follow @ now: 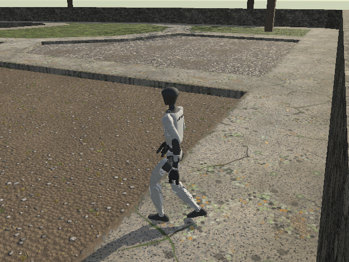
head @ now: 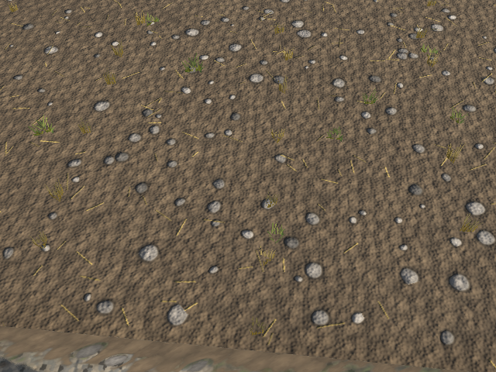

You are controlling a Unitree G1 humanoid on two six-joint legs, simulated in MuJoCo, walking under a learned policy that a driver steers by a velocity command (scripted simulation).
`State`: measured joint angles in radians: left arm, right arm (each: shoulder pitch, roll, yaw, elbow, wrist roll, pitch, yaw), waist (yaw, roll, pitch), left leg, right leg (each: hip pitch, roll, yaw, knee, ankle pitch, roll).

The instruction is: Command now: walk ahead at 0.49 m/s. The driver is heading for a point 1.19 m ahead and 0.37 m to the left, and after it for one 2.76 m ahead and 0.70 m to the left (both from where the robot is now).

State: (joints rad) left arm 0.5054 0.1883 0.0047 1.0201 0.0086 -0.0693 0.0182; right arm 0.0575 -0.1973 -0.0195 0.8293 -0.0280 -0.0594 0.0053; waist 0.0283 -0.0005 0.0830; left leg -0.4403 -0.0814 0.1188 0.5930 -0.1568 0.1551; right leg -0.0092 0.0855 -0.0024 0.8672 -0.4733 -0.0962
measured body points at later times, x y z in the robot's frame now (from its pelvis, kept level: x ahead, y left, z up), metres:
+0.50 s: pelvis +0.24 -0.03 +0.02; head +0.27 -0.04 +0.46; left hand +0.44 +0.18 -0.09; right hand +0.16 -0.27 -0.13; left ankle +0.11 +0.05 -0.71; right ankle +0.34 -0.11 -0.71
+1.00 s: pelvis +0.45 -0.02 +0.01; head +0.46 -0.02 +0.46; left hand +0.31 +0.20 -0.13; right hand +0.65 -0.23 -0.12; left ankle +0.58 +0.16 -0.65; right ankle +0.34 -0.11 -0.71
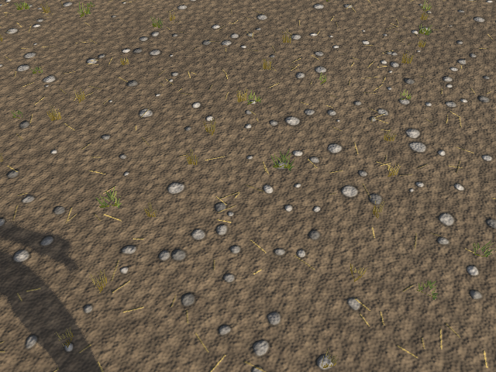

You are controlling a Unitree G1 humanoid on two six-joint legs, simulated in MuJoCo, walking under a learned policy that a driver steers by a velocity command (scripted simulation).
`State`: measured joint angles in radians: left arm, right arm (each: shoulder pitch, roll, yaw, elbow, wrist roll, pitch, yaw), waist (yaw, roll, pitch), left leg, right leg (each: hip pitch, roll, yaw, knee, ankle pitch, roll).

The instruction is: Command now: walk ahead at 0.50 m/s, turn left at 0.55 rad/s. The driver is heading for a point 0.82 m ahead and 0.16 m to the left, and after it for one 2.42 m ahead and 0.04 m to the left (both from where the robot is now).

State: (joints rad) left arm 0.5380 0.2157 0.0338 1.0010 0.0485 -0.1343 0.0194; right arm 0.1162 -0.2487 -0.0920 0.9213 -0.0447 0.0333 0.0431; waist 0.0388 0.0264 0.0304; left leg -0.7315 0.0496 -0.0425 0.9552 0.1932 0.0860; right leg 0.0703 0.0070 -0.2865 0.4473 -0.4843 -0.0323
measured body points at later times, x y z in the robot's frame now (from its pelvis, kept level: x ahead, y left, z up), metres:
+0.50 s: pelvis +0.31 +0.08 -0.18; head +0.37 +0.10 +0.26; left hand +0.39 +0.34 -0.31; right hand +0.35 -0.17 -0.33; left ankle +0.29 +0.12 -0.91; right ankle +0.46 -0.05 -0.85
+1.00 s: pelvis +0.58 +0.11 -0.16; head +0.60 +0.11 +0.29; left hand +0.47 +0.34 -0.30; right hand +0.75 -0.09 -0.30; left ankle +0.61 +0.28 -0.85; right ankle +0.59 +0.02 -0.91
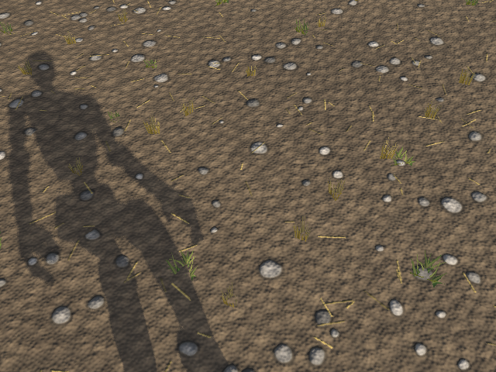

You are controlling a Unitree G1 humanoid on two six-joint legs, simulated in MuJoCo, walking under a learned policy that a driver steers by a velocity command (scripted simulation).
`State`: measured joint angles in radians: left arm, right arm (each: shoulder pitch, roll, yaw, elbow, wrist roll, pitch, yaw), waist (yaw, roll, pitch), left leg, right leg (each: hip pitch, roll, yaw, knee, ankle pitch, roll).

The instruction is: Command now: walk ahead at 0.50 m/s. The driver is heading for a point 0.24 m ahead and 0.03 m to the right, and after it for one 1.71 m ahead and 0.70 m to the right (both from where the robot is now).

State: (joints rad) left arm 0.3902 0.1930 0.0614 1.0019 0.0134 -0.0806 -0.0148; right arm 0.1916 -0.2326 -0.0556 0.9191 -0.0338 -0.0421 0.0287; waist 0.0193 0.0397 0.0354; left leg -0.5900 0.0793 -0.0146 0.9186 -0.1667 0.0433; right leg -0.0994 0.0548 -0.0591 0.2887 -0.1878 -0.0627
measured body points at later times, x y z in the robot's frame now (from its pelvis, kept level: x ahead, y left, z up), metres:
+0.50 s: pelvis +0.24 +0.05 +0.00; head +0.26 +0.06 +0.45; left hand +0.39 +0.29 -0.14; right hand +0.20 -0.20 -0.13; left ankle +0.22 +0.13 -0.75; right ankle +0.28 -0.10 -0.67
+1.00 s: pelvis +0.46 -0.06 +0.00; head +0.49 -0.09 +0.44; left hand +0.63 +0.16 -0.13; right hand +0.45 -0.35 -0.13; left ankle +0.60 +0.06 -0.67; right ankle +0.44 -0.09 -0.75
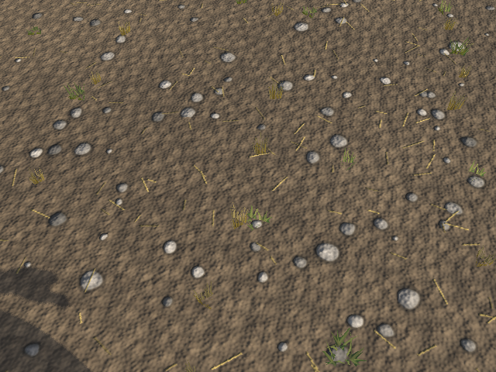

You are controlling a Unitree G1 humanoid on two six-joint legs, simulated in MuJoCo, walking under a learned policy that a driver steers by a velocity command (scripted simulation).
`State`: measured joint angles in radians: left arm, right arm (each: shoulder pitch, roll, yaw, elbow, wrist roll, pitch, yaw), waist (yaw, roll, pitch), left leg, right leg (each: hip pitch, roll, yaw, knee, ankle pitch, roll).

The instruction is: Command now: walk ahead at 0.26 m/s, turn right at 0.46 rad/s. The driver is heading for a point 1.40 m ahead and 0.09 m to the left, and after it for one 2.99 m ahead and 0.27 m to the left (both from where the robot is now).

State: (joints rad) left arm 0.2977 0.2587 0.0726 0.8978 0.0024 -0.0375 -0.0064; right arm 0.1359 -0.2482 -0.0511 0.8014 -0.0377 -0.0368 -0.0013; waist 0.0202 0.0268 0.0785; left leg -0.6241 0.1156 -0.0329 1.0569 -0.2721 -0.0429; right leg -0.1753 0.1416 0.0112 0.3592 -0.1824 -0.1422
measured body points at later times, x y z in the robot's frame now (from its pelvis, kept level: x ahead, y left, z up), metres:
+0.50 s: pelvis +0.12 +0.04 +0.00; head +0.14 +0.06 +0.45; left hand +0.21 +0.29 -0.15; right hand +0.19 -0.21 -0.13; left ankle +0.20 +0.11 -0.74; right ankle +0.08 -0.08 -0.71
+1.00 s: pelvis +0.24 +0.05 -0.01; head +0.26 +0.05 +0.44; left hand +0.15 +0.30 -0.15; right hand +0.41 -0.20 -0.11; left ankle +0.34 +0.16 -0.73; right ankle +0.09 -0.06 -0.74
